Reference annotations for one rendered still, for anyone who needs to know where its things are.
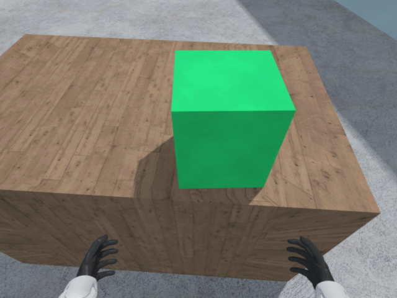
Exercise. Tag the robot right hand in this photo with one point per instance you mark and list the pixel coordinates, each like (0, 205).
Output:
(318, 271)

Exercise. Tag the robot right forearm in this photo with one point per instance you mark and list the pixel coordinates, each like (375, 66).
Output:
(330, 289)

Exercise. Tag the robot left hand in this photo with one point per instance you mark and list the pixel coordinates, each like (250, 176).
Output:
(92, 264)

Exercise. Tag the pedestal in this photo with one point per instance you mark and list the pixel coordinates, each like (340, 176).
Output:
(87, 149)

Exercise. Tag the carton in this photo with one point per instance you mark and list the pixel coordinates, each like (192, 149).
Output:
(230, 113)

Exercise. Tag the robot left forearm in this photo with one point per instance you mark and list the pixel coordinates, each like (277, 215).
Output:
(81, 287)

